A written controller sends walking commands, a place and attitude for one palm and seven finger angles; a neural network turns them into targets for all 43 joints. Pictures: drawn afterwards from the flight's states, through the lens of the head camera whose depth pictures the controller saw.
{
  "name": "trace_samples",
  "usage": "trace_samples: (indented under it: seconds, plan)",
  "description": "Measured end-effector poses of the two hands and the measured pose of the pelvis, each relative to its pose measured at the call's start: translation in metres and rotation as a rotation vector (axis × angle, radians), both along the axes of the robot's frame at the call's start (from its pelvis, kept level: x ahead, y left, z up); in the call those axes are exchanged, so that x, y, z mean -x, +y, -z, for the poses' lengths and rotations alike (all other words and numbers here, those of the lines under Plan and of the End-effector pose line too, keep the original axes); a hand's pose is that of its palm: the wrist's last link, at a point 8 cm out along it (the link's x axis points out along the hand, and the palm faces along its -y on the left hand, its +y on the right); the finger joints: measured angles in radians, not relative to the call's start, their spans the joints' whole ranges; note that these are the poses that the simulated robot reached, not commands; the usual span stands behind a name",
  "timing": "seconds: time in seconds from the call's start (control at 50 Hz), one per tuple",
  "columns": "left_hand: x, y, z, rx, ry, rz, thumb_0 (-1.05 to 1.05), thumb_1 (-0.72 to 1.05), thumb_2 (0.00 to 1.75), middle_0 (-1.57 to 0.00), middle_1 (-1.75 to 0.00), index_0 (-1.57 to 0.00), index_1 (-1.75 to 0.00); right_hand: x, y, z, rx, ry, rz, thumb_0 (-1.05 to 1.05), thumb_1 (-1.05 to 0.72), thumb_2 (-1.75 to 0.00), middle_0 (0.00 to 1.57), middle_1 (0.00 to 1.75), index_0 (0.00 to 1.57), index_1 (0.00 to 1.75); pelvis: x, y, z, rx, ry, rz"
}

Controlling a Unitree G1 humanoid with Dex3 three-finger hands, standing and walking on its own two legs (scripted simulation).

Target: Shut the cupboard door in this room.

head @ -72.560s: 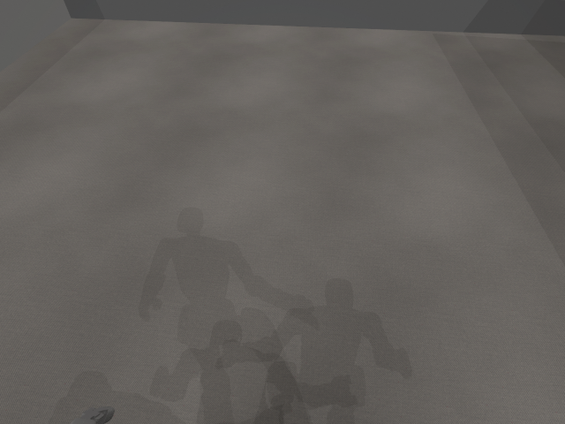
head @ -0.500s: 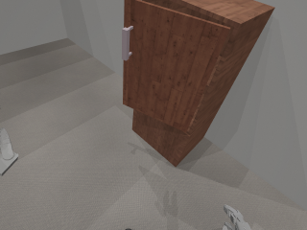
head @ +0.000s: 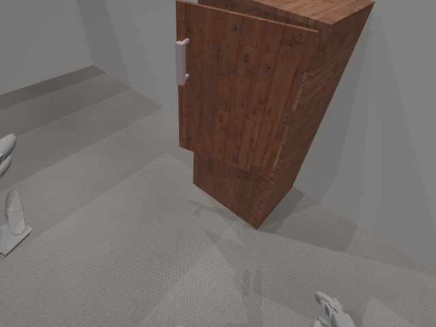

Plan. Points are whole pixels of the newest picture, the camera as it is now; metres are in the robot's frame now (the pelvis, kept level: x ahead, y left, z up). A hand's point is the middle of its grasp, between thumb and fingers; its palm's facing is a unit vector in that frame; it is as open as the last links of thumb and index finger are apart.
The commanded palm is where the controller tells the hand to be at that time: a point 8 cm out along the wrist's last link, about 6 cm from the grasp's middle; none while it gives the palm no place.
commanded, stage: stop stepping back and stand still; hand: left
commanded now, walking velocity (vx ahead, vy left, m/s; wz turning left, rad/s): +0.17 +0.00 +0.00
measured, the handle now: (183, 61) +0.89 +0.18 +0.08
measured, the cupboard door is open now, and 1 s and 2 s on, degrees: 17 17 17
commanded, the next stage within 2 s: let the arm hang, fingers relaxed in 0.38 s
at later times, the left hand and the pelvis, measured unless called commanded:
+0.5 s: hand (8, 214) +0.22 +0.31 +0.15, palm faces +0.41 -0.75 -0.52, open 7.4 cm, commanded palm none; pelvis +0.03 +0.03 +0.00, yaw +3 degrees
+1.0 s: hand out of the picture -0.04 +0.21 -0.17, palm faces +0.11 -0.97 -0.20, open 7.1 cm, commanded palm none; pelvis +0.02 +0.02 +0.01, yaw +5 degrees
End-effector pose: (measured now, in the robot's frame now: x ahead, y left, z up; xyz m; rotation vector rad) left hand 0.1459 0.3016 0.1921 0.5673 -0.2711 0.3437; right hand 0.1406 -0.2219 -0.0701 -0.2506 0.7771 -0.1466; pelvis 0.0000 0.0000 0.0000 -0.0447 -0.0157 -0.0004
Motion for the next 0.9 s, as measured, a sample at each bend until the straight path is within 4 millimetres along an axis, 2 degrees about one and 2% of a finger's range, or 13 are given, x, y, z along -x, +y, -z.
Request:
trace_samples:
  seconds: [0.1,0.18,0.24,0.38,0.48,0.52,0.6,0.66,0.72,0.74,0.76,0.82,0.9]
  plan:
    - [0.002,0.031,0.013,0.083,-0.063,-0.131,0.01,0.89,0.89,-0.21,-0.3,-0.21,-0.3,0.009,-0.007,0.008,0.044,0.053,0.031,0.02,-0.91,-0.9,0.2,0.3,0.2,0.3,-0.008,0.013,0.004,-0.001,-0.013,-0.029]
    - [-0.006,0.044,0.027,0.15,-0.095,-0.149,0.01,0.89,0.89,-0.21,-0.3,-0.21,-0.3,0.005,-0.003,0.013,0.094,0.058,0.04,0.02,-0.91,-0.9,0.2,0.3,0.2,0.3,-0.016,0.03,0.011,-0.005,-0.028,-0.062]
    - [-0.014,0.048,0.026,0.137,-0.074,-0.121,0.01,0.89,0.89,-0.2,-0.3,-0.21,-0.3,-0.004,0.011,0.009,0.081,0.036,0.038,0.02,-0.91,-0.9,0.2,0.3,0.2,0.3,-0.018,0.036,0.009,-0.025,-0.025,-0.05]
    - [-0.026,0.046,-0.002,-0.01,-0.035,-0.059,0.01,0.89,0.89,-0.21,-0.3,-0.21,-0.3,-0.031,0.052,0.002,-0.033,-0.019,-0.04,0.02,-0.91,-0.9,0.2,0.3,0.2,0.3,-0.021,0.036,-0.002,-0.022,0.018,-0.045]
    - [-0.027,0.043,0.005,-0.008,0.062,-0.085,0.01,0.89,0.89,-0.21,-0.3,-0.21,-0.3,-0.047,0.06,0.006,-0.086,-0.02,-0.063,0.02,-0.9,-0.9,0.2,0.3,0.2,0.3,-0.027,0.032,-0.004,-0.017,0.035,-0.047]
    - [-0.032,0.045,0.034,0.015,0.175,-0.095,0.01,0.9,0.89,-0.2,-0.3,-0.21,-0.3,-0.053,0.055,0.015,-0.104,-0.015,-0.106,0.01,-0.9,-0.9,0.2,0.3,0.2,0.3,-0.028,0.032,-0.002,-0.012,0.044,-0.058]
    - [-0.032,0.041,0.159,0.24,0.628,-0.167,0.0,0.9,0.89,-0.2,-0.3,-0.2,-0.3,-0.055,0.033,0.039,-0.081,0.056,-0.116,0.01,-0.9,-0.9,0.2,0.3,0.2,0.3,-0.023,0.034,0.007,-0.018,0.039,-0.069]
    - [-0.002,0.01,0.25,0.417,0.96,-0.187,0.0,0.91,0.89,-0.19,-0.3,-0.2,-0.3,-0.04,0.015,0.044,-0.04,0.119,-0.075,0.01,-0.91,-0.9,0.2,0.3,0.2,0.3,-0.02,0.032,0.011,-0.029,0.023,-0.082]
    - [0.043,-0.036,0.313,0.571,1.228,-0.171,0.01,0.91,0.89,-0.19,-0.3,-0.2,-0.3,-0.011,0.003,0.044,0.006,0.217,-0.039,0.01,-0.91,-0.9,0.2,0.3,0.2,0.3,-0.019,0.029,0.011,-0.035,0.004,-0.093]
    - [0.06,-0.051,0.327,0.617,1.304,-0.163,0.01,0.91,0.89,-0.19,-0.3,-0.2,-0.3,0.0,0.0,0.044,0.02,0.257,-0.03,0.01,-0.91,-0.9,0.2,0.3,0.2,0.3,-0.018,0.028,0.009,-0.034,0.0,-0.095]
    - [0.072,-0.055,0.334,0.669,1.318,-0.211,-0.01,0.95,0.89,-0.2,-0.3,-0.2,-0.3,0.013,-0.003,0.045,0.031,0.303,-0.023,0.01,-0.91,-0.9,0.2,0.3,0.2,0.3,-0.018,0.026,0.008,-0.03,0.0,-0.101]
    - [0.103,-0.052,0.341,0.702,1.383,-0.278,-0.03,1.02,0.89,-0.21,-0.3,-0.21,-0.3,0.049,-0.005,0.047,0.048,0.445,-0.011,0.01,-0.91,-0.9,0.19,0.3,0.19,0.3,-0.017,0.022,0.002,-0.022,0.002,-0.112]
    - [0.148,-0.049,0.341,0.699,1.515,-0.337,-0.03,1.0,0.89,-0.2,-0.3,-0.21,-0.3,0.089,0.0,0.054,0.021,0.575,0.026,0.01,-0.91,-0.9,0.19,0.29,0.19,0.3,-0.018,0.022,-0.003,-0.019,0.003,-0.109]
